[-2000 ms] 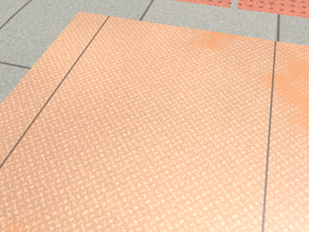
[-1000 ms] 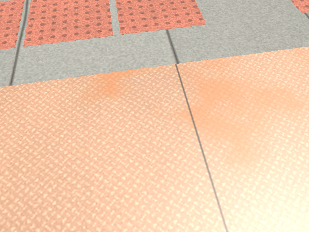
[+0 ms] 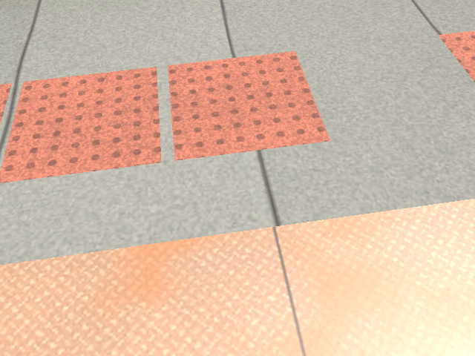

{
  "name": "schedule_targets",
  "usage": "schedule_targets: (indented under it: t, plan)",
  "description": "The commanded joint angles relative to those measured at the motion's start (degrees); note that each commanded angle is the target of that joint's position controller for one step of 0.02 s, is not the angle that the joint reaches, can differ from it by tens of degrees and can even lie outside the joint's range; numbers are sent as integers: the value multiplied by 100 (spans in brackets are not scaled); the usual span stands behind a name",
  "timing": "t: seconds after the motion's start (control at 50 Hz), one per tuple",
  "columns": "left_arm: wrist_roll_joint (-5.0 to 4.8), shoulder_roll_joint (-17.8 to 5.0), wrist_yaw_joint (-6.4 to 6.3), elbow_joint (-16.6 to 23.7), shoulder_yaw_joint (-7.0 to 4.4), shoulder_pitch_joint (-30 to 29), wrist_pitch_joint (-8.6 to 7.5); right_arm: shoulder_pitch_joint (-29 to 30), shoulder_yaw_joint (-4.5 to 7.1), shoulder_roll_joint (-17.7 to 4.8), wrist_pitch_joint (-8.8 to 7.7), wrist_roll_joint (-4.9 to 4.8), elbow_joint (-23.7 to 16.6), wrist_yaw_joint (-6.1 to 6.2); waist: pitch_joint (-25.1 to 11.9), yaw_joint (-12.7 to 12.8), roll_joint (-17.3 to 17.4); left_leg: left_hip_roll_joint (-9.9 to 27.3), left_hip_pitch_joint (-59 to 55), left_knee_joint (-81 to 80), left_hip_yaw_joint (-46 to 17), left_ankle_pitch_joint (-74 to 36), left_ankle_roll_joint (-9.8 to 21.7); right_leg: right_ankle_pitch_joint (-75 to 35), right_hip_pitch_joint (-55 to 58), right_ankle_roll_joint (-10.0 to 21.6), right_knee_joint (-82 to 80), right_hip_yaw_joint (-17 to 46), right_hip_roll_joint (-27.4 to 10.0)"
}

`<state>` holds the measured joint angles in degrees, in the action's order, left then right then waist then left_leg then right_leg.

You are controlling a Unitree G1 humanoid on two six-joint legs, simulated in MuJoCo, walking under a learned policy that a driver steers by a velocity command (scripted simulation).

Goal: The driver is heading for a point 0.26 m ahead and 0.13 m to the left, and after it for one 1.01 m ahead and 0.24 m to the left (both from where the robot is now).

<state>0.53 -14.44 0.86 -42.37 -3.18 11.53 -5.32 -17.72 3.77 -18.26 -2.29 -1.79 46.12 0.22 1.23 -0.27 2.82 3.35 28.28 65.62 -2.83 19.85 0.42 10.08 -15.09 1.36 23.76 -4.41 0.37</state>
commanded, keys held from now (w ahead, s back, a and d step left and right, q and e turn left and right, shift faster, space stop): w+q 0.58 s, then w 0.42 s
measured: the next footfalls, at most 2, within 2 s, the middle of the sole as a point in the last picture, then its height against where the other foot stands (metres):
left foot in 0.34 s outside the picture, level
right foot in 0.84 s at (227, 297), level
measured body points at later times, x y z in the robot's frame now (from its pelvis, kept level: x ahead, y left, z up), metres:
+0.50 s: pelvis +0.25 +0.09 -0.01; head +0.29 +0.12 +0.44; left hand +0.30 +0.40 -0.12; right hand +0.45 -0.14 -0.10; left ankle +0.28 +0.17 -0.74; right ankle +0.25 -0.09 -0.65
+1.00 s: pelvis +0.54 +0.13 +0.00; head +0.57 +0.13 +0.45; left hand +0.53 +0.43 -0.11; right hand +0.74 -0.08 -0.12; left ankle +0.41 +0.22 -0.65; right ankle +0.62 +0.07 -0.74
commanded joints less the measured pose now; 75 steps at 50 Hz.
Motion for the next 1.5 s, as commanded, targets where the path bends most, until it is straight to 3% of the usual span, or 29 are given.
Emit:
schedule_targets:
  t: [0.02,0.16,0.26,0.3,0.34,0.36,0.38,0.4,0.42,0.44,0.48,0.66,0.78,0.84,0.86,0.88,0.9,0.92,0.94,0.98,1.14,1.26,1.34,1.36,1.38,1.4,1.42,1.46,1.5]
  plan:
    - [-2,-649,-26,151,-196,-60,-146,17,79,-171,71,13,-492,-16,-63,-13,-840,475,984,-103,-296,-453,-84,-682,726,981,-1529,1247,-1625]
    - [-32,-1051,-126,-148,-328,162,-82,1064,-9,-23,48,55,-874,-214,214,271,-539,377,900,-2118,81,-2086,-43,-1243,965,835,-1675,-93,-1510]
    - [-187,-1305,-132,-369,-423,461,87,1659,24,-165,83,63,-1234,-337,383,369,-562,196,887,-2823,431,-1487,276,-1817,1799,619,-1247,-452,-1761]
    - [-245,-1485,-153,-369,-472,394,167,1339,134,-360,117,86,-1249,-343,52,88,-732,-182,181,-2879,781,-894,510,-3678,1969,487,-391,-657,-1734]
    - [-236,-1344,-184,-331,-401,377,231,-346,474,-923,168,48,-795,-245,-852,-790,-492,-690,-2303,-3314,855,-1177,896,-4026,1058,147,1967,-967,-1337]
    - [27,-775,-178,-131,-214,606,185,-820,633,-1553,215,1,-698,-117,-1218,-674,776,588,-3982,-3547,-1330,-1083,1475,-528,-977,-206,4042,-997,-796]
    - [13,-490,-126,126,-58,710,-16,-569,577,-1749,97,29,-965,-170,-2139,-327,1291,1597,-4997,-4641,-4492,192,2462,2548,-2543,-370,5420,342,210]
    - [-222,-1054,-60,218,-185,19,-163,-535,421,-1194,-3,53,-973,-231,-1820,-680,439,1532,-4835,-5003,-4125,325,2127,2166,-3158,-253,5623,971,-115]
    - [-302,-1062,-36,310,-173,-220,-252,-373,354,-978,-75,75,-931,-232,-1128,-572,347,1334,-4165,-4974,-3299,2,1910,1659,-3310,-111,5298,880,-337]
    - [-179,-988,-90,227,-165,-205,-284,4,305,-827,-100,75,-963,-218,-746,-300,-126,1069,-3342,-4942,-2673,-576,1698,1229,-2975,-93,4794,894,-582]
    - [-24,-1058,-109,145,-228,-54,-185,476,208,-567,-104,171,-1125,-165,-488,60,54,756,-2294,-5120,-2019,-1573,1577,773,-2217,-156,4157,940,-780]
    - [-28,-517,8,426,-20,-1227,-72,-98,239,-700,-123,93,-811,61,-70,-346,177,269,-1473,-5347,-1018,-1647,1229,-1729,-1533,-525,1135,666,-313]
    - [-78,-800,138,581,-84,-1482,-183,-494,248,-731,-64,91,-488,65,139,-402,310,814,-2518,-4789,-1558,-1914,1128,-1046,-1620,-123,465,736,-250]
    - [-26,-1114,91,266,-258,-271,-232,-324,188,-589,-3,115,-512,61,-567,236,285,395,-2520,-3393,-1246,-3642,834,-873,126,320,216,529,-152]
    - [48,-1438,68,161,-332,648,-238,-429,76,-356,-5,209,-633,66,-1481,546,-310,-6,-1595,-1787,-933,-2619,609,-991,1799,757,463,1557,-1076]
    - [9,-1775,109,-96,-450,1191,-167,-1210,-42,59,-88,70,-640,49,-2105,305,-2063,-918,542,141,-431,727,138,415,3599,1663,-153,4143,-2181]
    - [-170,-1230,144,-125,-307,1232,-155,-914,25,-433,-137,9,-585,50,-1739,516,-1536,-701,1348,755,-844,1264,146,1832,3489,1559,-703,4807,-2210]
    - [-159,-974,121,-65,-222,852,-129,-216,106,-704,-161,-25,-718,40,-898,577,-1012,-428,1637,837,-740,767,180,1837,2772,1295,-808,4002,-2014]
    - [-77,-904,101,6,-172,499,-88,154,87,-653,-178,34,-813,44,-489,448,-621,-163,1510,638,-474,327,177,1247,2060,1167,-888,3354,-1782]
    - [20,-713,79,9,-88,219,-81,271,103,-502,-201,136,-852,11,-169,177,-692,173,1084,15,-367,-199,132,201,1195,1108,-1132,2611,-1407]
    - [-147,-1032,-28,-303,-155,629,-32,1144,-53,-11,-217,188,-1088,-31,37,294,-639,206,834,-2349,15,-1748,-181,-1355,760,1106,-1561,1399,-1021]
    - [-225,-1115,-110,-543,-187,1195,143,2019,-35,-104,-372,97,-1301,-191,165,488,-700,-148,233,-3629,-7,-2237,-179,-1184,1037,947,-1104,1630,-1166]
    - [-182,-1111,-159,-515,-199,1051,222,834,204,-611,-450,135,-984,-133,-503,-268,-762,-205,-1791,-4088,76,-1763,222,-2026,887,586,304,1629,-920]
    - [-74,-781,-145,-330,-76,923,205,-131,311,-966,-449,249,-868,-68,-1368,-707,-343,689,-3391,-3794,-723,-1742,586,-1126,-26,370,1863,1386,-546]
    - [-121,-163,-134,-208,107,1755,115,-551,410,-1391,-355,250,-724,-71,-2272,-423,1269,2106,-5355,-4060,-2982,-974,1418,1925,-2086,1,3834,780,230]
    - [-268,-638,-135,-262,6,1615,79,-629,305,-905,-316,208,-700,-83,-2205,-569,1153,2106,-5100,-4629,-3794,278,1466,2367,-2752,-22,4679,1216,-5]
    - [-338,-1038,-140,-142,-123,1049,85,-294,204,-583,-316,179,-708,-67,-1295,-605,668,1861,-4366,-4804,-2966,457,1215,1875,-3029,-4,4889,1208,-242]
    - [-222,-955,-152,-32,-158,617,151,367,88,-251,-324,213,-673,-80,-451,-303,295,1428,-3009,-5142,-1770,-534,1041,1127,-2732,-55,4578,1045,-593]
    - [-234,-720,-116,-15,-160,737,282,674,83,-156,-381,251,-601,-85,-193,-17,471,1215,-2255,-5502,-1056,-1051,993,822,-2227,-96,4297,1042,-792]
